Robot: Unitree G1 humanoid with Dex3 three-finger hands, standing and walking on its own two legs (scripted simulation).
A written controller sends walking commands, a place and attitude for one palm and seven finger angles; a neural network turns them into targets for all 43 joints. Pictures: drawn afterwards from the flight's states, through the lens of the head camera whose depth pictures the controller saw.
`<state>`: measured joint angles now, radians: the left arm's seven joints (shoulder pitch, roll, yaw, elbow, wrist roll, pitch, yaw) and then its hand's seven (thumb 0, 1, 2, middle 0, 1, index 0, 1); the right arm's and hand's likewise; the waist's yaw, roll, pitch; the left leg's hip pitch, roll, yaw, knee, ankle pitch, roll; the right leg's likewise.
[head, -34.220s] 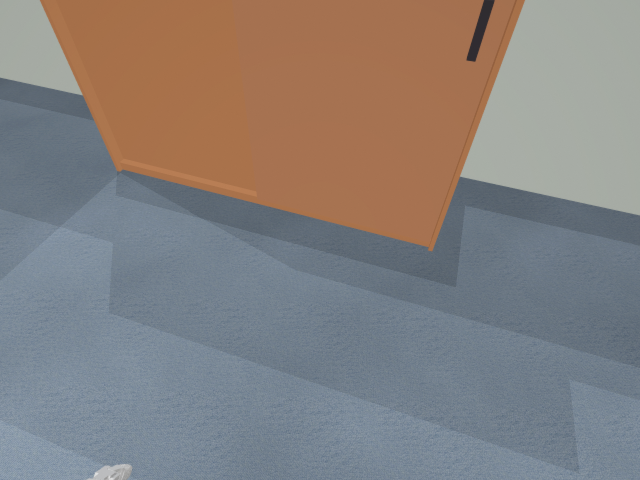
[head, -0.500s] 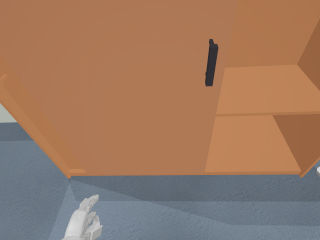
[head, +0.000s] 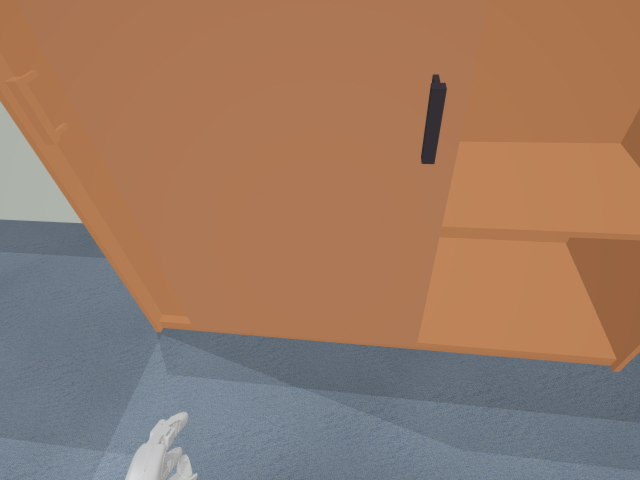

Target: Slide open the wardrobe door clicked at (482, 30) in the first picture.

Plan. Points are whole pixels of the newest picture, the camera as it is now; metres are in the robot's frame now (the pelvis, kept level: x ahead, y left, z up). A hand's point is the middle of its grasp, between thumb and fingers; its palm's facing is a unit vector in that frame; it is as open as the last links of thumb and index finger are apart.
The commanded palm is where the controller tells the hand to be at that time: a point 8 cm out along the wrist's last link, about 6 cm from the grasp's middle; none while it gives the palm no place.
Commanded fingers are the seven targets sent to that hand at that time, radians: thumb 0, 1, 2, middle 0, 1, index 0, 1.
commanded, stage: stop stepping back and stand still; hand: right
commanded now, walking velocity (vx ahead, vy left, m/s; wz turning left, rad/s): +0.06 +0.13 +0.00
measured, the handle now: (431, 119) +0.68 -0.14 +0.13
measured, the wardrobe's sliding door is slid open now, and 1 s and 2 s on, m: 0.62 0.62 0.62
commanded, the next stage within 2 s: let the arm hang, fingers relaxed in 0.12 s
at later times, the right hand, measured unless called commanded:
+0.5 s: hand out of the picture +0.13 -0.16 -0.16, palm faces +0.06 +0.98 -0.18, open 7.3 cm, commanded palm none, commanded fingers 0.00 -0.90 -0.90 0.20 0.30 0.20 0.30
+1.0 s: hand out of the picture +0.06 -0.17 -0.16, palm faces +0.11 +0.97 -0.21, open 7.3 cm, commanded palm none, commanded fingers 0.00 -0.90 -0.90 0.20 0.30 0.20 0.30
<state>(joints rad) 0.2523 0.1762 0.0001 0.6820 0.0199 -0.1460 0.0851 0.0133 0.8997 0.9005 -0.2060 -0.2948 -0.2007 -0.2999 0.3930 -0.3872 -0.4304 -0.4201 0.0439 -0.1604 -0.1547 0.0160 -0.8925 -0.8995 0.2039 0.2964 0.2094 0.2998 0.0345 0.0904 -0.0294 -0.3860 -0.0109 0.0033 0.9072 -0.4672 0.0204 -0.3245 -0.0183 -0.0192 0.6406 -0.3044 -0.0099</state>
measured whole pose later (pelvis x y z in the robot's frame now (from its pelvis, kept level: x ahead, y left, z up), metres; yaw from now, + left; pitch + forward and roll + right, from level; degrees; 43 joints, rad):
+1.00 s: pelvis +0.05 +0.01 +0.02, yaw -5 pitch +0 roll +0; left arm 0.22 0.16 0.00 1.12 0.02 0.00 0.05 0.01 0.92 0.90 -0.21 -0.29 -0.20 -0.30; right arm 0.22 -0.16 0.00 1.12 -0.01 0.01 -0.04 0.01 -0.93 -0.90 0.20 0.29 0.20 0.30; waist 0.01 -0.01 0.02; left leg -0.13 -0.03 0.01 0.39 -0.26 0.03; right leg -0.13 0.01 -0.04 0.40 -0.27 -0.02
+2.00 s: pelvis +0.02 -0.01 +0.02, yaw -5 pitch -1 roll +0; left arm 0.23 0.17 0.00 1.13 0.02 -0.01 0.04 0.00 0.90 0.90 -0.20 -0.29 -0.20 -0.30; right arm 0.22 -0.17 0.00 1.14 -0.01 0.00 -0.03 0.00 -0.91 -0.90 0.20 0.29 0.20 0.30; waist 0.01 0.00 0.05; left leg -0.17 -0.01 0.00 0.39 -0.21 0.00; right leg -0.16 0.03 -0.05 0.39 -0.22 -0.05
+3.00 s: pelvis +0.04 +0.01 +0.03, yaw -6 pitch +0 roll +0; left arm 0.10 0.32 0.00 1.13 0.02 -0.01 0.02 0.00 0.90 0.90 -0.21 -0.29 -0.20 -0.30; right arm 0.10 -0.31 -0.01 1.13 -0.01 -0.02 -0.01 0.01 -0.91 -0.90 0.20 0.29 0.21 0.30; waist 0.01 0.00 0.04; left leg -0.09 -0.03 0.02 0.29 -0.19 0.03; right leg -0.08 0.02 -0.03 0.29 -0.20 -0.02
